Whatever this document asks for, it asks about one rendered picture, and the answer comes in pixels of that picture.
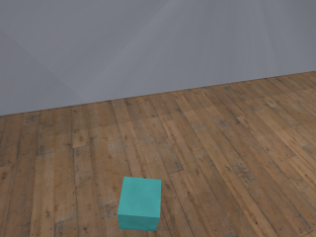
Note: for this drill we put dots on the carton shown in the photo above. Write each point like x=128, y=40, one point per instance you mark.
x=139, y=204

